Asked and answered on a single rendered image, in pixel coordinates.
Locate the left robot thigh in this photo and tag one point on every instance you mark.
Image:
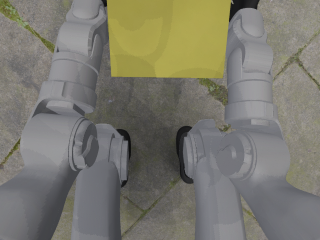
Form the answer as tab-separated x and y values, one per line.
96	210

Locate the robot right forearm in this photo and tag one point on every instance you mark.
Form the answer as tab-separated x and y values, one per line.
249	67

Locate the robot right upper arm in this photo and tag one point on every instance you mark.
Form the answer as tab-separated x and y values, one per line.
257	164

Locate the right robot hand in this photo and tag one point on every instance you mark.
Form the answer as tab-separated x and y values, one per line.
241	4

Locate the carton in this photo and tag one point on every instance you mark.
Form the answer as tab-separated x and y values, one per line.
168	38

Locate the robot left upper arm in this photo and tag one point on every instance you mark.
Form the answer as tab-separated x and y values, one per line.
54	149

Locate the robot left forearm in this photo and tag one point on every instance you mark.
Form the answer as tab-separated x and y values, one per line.
76	62

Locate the robot thigh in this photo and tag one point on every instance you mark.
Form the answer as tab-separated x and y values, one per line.
96	210
219	213

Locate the right robot thigh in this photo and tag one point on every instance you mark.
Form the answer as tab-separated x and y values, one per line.
219	213

